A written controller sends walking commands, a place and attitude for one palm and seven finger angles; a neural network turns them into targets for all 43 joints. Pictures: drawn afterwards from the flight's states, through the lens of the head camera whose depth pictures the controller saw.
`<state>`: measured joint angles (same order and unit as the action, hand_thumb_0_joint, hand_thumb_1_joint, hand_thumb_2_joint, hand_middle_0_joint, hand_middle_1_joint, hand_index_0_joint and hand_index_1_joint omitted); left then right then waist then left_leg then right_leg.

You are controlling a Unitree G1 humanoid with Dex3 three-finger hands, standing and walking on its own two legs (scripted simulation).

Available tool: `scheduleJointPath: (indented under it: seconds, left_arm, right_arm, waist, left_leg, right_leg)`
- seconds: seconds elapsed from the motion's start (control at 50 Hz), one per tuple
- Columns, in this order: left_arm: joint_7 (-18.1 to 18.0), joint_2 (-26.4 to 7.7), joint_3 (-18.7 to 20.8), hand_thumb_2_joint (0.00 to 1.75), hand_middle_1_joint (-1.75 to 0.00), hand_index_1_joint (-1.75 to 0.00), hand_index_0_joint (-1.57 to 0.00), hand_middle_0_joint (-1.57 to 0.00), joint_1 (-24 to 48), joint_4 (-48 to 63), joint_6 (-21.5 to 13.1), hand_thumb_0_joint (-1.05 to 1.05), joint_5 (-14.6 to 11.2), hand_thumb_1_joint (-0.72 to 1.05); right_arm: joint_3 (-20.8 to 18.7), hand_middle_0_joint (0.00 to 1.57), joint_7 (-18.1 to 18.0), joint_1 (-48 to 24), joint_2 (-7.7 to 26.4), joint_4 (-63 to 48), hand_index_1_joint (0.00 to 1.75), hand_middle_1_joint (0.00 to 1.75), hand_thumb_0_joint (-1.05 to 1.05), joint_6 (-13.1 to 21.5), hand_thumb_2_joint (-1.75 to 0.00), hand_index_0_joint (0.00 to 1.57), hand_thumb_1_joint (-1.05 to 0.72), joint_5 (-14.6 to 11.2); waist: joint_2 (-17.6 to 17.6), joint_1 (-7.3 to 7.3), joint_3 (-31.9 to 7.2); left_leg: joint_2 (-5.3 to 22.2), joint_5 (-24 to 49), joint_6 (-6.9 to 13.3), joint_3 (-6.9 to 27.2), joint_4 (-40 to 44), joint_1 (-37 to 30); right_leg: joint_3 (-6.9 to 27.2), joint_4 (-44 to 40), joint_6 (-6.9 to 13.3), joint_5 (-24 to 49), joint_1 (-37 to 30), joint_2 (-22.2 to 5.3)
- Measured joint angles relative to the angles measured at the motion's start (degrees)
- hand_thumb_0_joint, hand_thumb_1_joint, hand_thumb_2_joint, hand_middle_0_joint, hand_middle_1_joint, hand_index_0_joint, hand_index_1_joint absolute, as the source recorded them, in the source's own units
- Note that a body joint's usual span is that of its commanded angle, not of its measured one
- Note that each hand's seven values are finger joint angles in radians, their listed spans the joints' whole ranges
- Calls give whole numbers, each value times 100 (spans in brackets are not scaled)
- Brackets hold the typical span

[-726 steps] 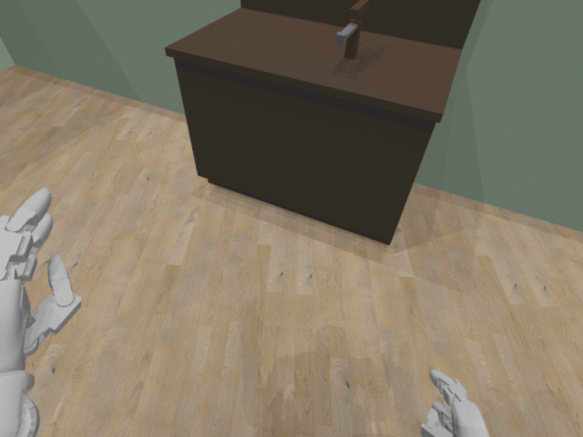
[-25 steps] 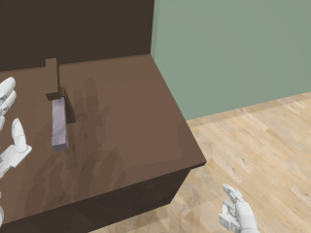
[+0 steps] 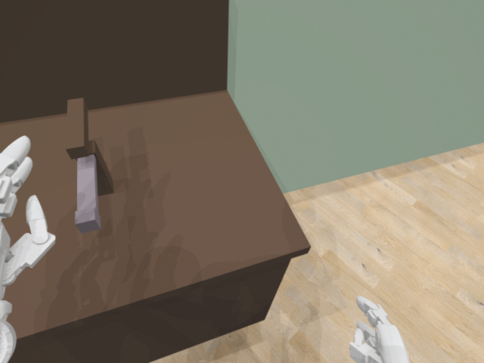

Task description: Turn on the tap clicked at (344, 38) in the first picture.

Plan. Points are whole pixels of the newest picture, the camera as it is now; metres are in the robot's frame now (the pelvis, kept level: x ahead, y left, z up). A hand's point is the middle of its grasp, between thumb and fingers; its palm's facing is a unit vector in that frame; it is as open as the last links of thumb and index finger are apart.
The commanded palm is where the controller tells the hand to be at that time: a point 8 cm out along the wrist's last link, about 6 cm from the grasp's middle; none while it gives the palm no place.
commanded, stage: shuffle to correct the standing spot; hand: left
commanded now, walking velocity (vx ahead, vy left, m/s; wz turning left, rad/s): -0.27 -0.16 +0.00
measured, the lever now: (88, 220) +0.30 +0.27 +0.06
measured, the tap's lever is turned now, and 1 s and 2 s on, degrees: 0 0 0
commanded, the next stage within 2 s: come to a stop and stand still in 0.28 s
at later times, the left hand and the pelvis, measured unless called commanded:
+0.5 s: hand (70, 277) +0.17 +0.20 +0.17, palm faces +0.32 -0.83 -0.46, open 7.4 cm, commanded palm +0.12 +0.25 +0.17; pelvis -0.04 -0.03 -0.01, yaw +0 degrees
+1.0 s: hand (28, 293) +0.16 +0.25 +0.15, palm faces +0.45 -0.82 -0.37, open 7.4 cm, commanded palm +0.11 +0.27 +0.17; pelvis -0.05 -0.01 +0.00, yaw +1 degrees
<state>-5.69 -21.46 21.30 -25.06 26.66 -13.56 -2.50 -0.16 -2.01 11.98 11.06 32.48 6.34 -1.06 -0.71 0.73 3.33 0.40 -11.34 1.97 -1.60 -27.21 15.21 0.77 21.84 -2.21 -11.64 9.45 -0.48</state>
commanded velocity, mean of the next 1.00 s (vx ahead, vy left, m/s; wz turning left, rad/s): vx -0.11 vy -0.04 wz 0.00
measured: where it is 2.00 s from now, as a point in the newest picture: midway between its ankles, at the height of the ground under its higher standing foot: outside the picture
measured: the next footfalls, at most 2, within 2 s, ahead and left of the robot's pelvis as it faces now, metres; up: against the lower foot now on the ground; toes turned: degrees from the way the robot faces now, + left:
left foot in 0.56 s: -0.02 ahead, +0.08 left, +0.00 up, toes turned +2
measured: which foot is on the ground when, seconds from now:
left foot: down 0.00-0.38, up 0.40-0.54, down 0.56-1.00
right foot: down 0.00-1.00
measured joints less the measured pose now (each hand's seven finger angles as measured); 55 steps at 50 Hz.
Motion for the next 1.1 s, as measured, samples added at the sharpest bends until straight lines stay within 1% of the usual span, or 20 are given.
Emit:
scheduleJointPath:
  seconds: [0.1,0.2,0.28,0.36,0.38,0.42,0.48,0.52,0.56,0.58,0.62,0.64,0.7,0.78,0.86,0.94,1.04,1.06,1.08,1.1]
  left_arm:
    - [34,-85,143,90,-30,-31,-21,-21,7,77,-30,1,-52,89]
    - [113,-70,139,90,-30,-31,-21,-21,-32,315,-25,1,-82,90]
    - [216,-132,172,90,-30,-31,-21,-21,-93,620,-107,2,-98,89]
    - [294,-249,324,90,-30,-31,-21,-21,-198,866,-258,2,-121,89]
    - [307,-270,368,90,-30,-31,-21,-21,-225,905,-309,2,-129,89]
    - [286,-283,423,90,-30,-31,-21,-21,-289,938,-374,1,-152,89]
    - [191,-204,358,90,-30,-31,-22,-21,-397,852,-275,1,-207,89]
    - [86,-141,316,90,-30,-31,-22,-21,-505,690,-143,1,-214,89]
    - [-8,-119,271,90,-30,-31,-22,-21,-575,486,-22,1,-187,89]
    - [-47,-130,250,90,-30,-31,-22,-21,-528,365,31,1,-168,89]
    - [-124,-122,228,90,-30,-31,-22,-21,-438,188,146,1,-135,89]
    - [-148,-110,212,90,-30,-31,-22,-21,-401,166,204,1,-121,89]
    - [-168,-90,120,90,-30,-31,-21,-21,-210,268,261,2,-35,89]
    - [-144,-22,-35,90,-30,-31,-21,-21,-28,451,114,2,32,89]
    - [-99,5,-14,90,-30,-31,-21,-21,-73,244,-19,1,55,89]
    - [-70,113,8,90,-30,-31,-21,-21,1,-206,42,1,59,89]
    - [-84,350,-116,90,-30,-31,-21,-21,209,-379,187,1,75,89]
    - [30,197,-65,90,-30,-31,-21,-21,504,-422,204,1,315,89]
    - [140,-58,47,90,-30,-31,-21,-21,933,-638,51,2,407,89]
    - [163,-255,185,90,-30,-31,-21,-21,1279,-821,-32,2,335,89]
  right_arm:
    - [23,20,32,-78,-78,-152,30,30,2,20,-90,20,-90,5]
    - [35,20,90,-167,-151,-270,30,30,2,67,-90,20,-90,44]
    - [15,20,123,-216,-185,-335,30,30,2,123,-90,20,-90,102]
    - [-26,20,112,-244,-177,-312,30,30,2,163,-90,20,-90,137]
    - [-44,20,101,-243,-161,-286,30,30,2,178,-90,20,-90,142]
    - [-93,20,71,-241,-126,-181,30,30,2,166,-90,20,-90,137]
    - [-166,20,15,-142,-41,-24,30,30,2,60,-90,20,-90,70]
    - [-153,20,-17,-52,33,63,30,30,2,-1,-90,20,-90,28]
    - [-141,20,-61,70,121,99,30,30,2,-4,-90,20,-90,11]
    - [-155,20,-95,82,109,169,30,30,2,11,-90,20,-90,13]
    - [-133,20,-139,87,62,254,30,30,2,7,-90,20,-90,7]
    - [-117,20,-143,114,46,237,30,30,2,16,-90,20,-90,13]
    - [-88,20,-104,182,-15,148,30,30,2,98,-90,20,-90,36]
    - [-19,20,14,168,-92,86,30,30,2,146,-90,20,-90,35]
    - [59,20,80,158,-156,29,30,30,2,99,-90,20,-90,14]
    - [106,20,82,182,-161,40,30,30,2,65,-90,20,-90,3]
    - [123,20,86,170,-104,123,30,30,2,74,-90,20,-90,29]
    - [97,20,60,212,-102,124,30,30,2,167,-90,20,-90,108]
    - [102,20,50,211,-117,212,30,30,2,268,-90,20,-90,149]
    - [129,20,90,140,-135,297,30,30,2,275,-90,20,-90,127]
  waist:
    - [-47,61,149]
    - [-45,127,350]
    - [17,153,501]
    - [137,154,558]
    - [167,145,541]
    - [164,108,476]
    - [72,43,259]
    - [13,-33,77]
    - [46,-133,-82]
    - [-35,-155,-66]
    - [-228,-81,44]
    - [-268,-72,70]
    - [-306,-54,134]
    - [-215,-36,86]
    - [-75,-3,-81]
    - [74,74,-142]
    - [97,153,0]
    - [63,254,69]
    - [-23,345,125]
    - [-123,380,206]
  left_leg:
    - [38,43,-32,-31,-13,122]
    - [136,23,-99,-1,-214,349]
    - [249,-11,-181,100,-465,579]
    - [383,-46,-282,227,-728,823]
    - [411,-65,-289,254,-808,900]
    - [354,-425,-289,307,-1111,1048]
    - [89,-1017,-295,285,-1848,1053]
    - [-17,-1058,-259,198,-1597,725]
    - [9,-892,-169,115,-765,198]
    - [-63,-865,-90,75,-526,57]
    - [-180,-671,-6,-41,-271,-196]
    - [-196,-601,11,-56,-212,-268]
    - [-215,-551,28,-9,-219,-378]
    - [-180,-600,35,68,-328,-416]
    - [-158,-616,41,57,-327,-438]
    - [-136,-610,34,61,-283,-457]
    - [-104,-562,1,86,-163,-488]
    - [-87,-561,-14,100,-198,-429]
    - [-89,-546,-35,114,-211,-360]
    - [-102,-509,-65,104,-165,-365]
  right_leg:
    - [33,116,27,2,186,35]
    - [12,342,97,-31,428,132]
    - [-77,543,187,-60,617,250]
    - [-185,712,296,-62,799,394]
    - [-209,763,325,-66,859,424]
    - [-214,875,368,-86,979,421]
    - [-131,951,355,-98,1111,291]
    - [-67,933,296,-79,1160,193]
    - [-98,942,219,-86,1190,148]
    - [-84,960,180,-97,1166,65]
    - [33,842,110,-18,987,-41]
    - [48,767,96,31,904,-56]
    - [-52,666,127,78,716,-106]
    - [-140,537,97,150,545,-82]
    - [-132,486,104,167,508,-58]
    - [-136,416,98,187,477,-36]
    - [-161,279,116,239,433,-5]
    - [-177,299,132,240,480,10]
    - [-191,355,160,232,566,6]
    - [-181,410,189,222,615,-7]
